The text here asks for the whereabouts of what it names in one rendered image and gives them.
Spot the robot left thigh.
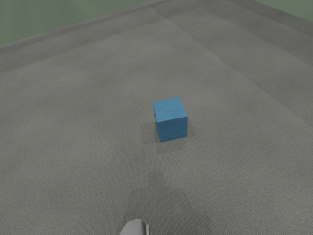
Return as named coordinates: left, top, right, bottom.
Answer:
left=119, top=219, right=150, bottom=235

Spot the carton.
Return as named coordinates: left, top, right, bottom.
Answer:
left=153, top=97, right=188, bottom=143

